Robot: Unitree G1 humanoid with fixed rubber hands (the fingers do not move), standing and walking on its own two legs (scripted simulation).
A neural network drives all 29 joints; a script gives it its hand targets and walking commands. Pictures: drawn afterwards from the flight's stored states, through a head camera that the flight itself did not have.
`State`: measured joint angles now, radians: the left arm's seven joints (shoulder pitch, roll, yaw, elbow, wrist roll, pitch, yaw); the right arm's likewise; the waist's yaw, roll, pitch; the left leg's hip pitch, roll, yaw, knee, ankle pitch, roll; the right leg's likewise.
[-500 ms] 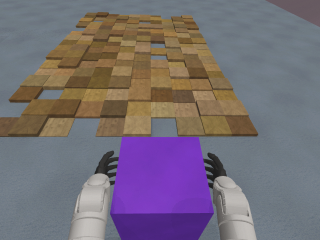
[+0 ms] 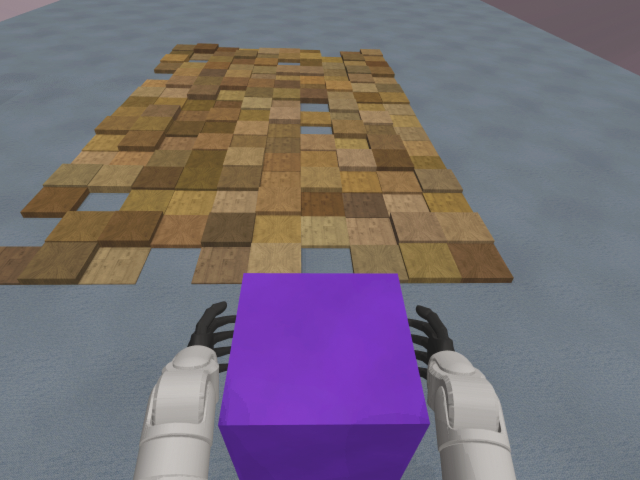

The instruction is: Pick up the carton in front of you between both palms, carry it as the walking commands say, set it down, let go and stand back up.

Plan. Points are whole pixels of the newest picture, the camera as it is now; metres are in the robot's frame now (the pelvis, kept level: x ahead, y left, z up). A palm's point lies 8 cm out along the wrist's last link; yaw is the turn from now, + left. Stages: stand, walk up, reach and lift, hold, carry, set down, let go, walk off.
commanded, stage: hold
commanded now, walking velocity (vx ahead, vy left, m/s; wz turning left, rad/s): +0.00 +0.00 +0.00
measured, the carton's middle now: (320, 386) +0.29 +0.00 -0.03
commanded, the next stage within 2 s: carry in 0.10 s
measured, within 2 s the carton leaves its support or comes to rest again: neither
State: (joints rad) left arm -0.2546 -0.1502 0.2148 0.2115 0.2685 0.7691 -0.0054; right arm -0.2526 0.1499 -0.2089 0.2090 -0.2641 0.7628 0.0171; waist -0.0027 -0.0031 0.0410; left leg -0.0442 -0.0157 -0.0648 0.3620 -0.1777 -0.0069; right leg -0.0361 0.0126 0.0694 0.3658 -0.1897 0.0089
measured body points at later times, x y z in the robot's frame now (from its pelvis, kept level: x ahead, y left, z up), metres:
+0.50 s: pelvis +0.09 -0.02 -0.01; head +0.05 -0.02 +0.44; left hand +0.37 +0.13 +0.09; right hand +0.37 -0.17 +0.09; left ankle +0.07 +0.10 -0.72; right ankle +0.02 -0.13 -0.75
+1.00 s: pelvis +0.37 -0.06 -0.03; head +0.34 -0.07 +0.42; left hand +0.61 +0.09 +0.05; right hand +0.61 -0.22 +0.05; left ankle +0.19 +0.07 -0.68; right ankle +0.44 -0.14 -0.75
